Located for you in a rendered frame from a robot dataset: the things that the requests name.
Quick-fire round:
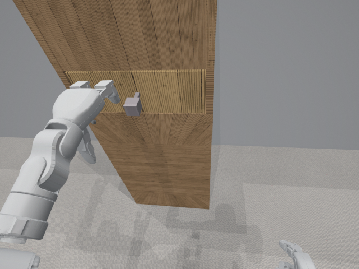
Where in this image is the drawer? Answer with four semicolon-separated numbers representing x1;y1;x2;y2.
65;69;206;113

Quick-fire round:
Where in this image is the robot right hand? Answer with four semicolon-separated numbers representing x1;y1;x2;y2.
275;240;317;269

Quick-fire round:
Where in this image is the robot left hand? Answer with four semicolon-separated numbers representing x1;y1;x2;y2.
52;80;120;164

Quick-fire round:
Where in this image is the robot left upper arm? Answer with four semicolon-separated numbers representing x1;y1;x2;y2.
0;248;40;269

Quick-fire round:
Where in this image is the handle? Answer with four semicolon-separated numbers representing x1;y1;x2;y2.
123;92;142;116

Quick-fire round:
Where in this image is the robot left forearm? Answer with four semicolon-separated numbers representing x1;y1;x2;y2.
0;118;84;244

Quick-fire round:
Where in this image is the cabinet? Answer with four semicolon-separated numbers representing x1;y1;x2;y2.
13;0;217;210

